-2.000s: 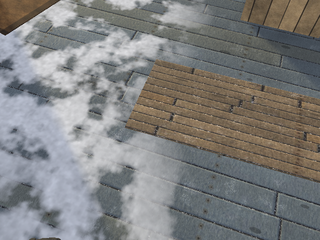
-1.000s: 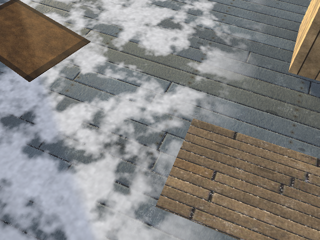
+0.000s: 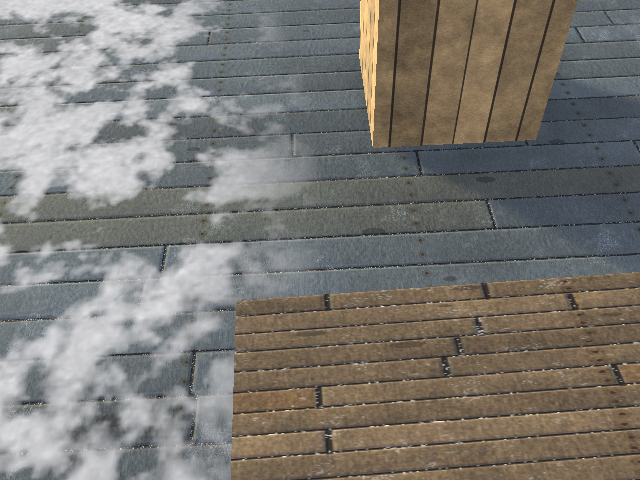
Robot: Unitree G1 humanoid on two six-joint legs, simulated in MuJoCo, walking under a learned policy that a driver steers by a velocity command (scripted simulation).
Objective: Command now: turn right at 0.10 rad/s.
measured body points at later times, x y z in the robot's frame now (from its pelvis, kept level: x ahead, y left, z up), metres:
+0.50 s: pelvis +0.03 +0.01 +0.00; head +0.03 +0.02 +0.45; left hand +0.11 +0.28 -0.13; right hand +0.12 -0.26 -0.12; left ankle +0.02 +0.13 -0.73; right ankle -0.01 -0.11 -0.74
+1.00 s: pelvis +0.25 +0.02 -0.01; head +0.29 +0.03 +0.43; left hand +0.52 +0.22 -0.08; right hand +0.17 -0.25 -0.14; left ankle +0.04 +0.13 -0.73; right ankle +0.41 -0.09 -0.73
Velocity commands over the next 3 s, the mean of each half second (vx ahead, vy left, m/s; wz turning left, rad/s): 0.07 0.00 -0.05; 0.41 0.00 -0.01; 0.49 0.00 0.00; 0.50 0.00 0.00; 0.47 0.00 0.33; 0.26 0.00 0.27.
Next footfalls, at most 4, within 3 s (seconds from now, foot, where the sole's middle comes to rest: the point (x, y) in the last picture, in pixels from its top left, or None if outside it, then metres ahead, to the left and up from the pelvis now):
1.02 right None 0.45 -0.09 -0.77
1.52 left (262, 381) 0.74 0.16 -0.77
2.06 right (358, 274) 1.04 -0.08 -0.77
2.64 left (255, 211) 1.29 0.20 -0.77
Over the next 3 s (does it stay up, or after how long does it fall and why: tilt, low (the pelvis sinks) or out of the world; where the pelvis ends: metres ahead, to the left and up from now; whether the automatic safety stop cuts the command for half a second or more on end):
stays up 1.27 0.10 0.01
